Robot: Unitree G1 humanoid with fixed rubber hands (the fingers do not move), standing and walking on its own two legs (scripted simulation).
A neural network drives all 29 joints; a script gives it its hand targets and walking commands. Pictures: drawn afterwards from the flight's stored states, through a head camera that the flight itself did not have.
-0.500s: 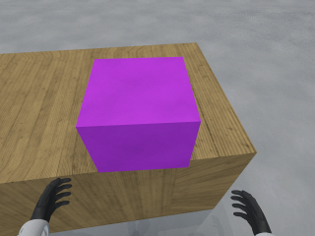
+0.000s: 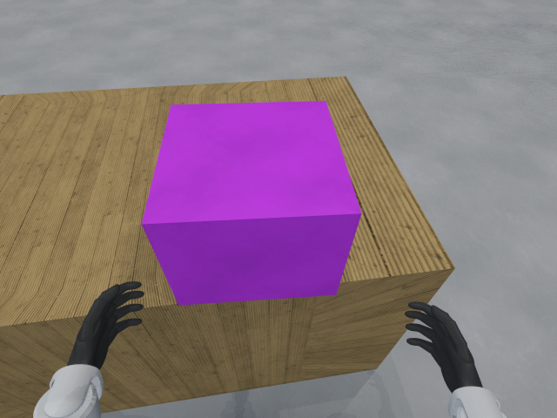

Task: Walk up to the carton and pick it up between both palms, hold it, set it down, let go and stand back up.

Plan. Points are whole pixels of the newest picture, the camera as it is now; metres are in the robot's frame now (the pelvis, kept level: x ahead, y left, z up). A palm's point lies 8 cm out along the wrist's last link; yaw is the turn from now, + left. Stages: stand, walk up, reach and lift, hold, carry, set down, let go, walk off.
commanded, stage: reach and lift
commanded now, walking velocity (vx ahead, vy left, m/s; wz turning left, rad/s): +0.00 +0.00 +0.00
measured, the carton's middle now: (254, 200) +0.48 +0.05 +0.02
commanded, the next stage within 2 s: none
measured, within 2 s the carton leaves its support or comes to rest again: neither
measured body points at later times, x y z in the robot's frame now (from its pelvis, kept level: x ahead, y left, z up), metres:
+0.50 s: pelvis +0.01 +0.00 +0.00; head +0.04 +0.00 +0.45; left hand +0.30 +0.24 +0.05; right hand +0.27 -0.22 +0.06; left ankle +0.03 +0.12 -0.73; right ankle +0.03 -0.16 -0.73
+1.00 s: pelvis +0.03 -0.01 +0.01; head +0.07 +0.00 +0.46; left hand +0.37 +0.25 +0.10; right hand +0.36 -0.23 +0.09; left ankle +0.03 +0.12 -0.73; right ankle +0.03 -0.16 -0.73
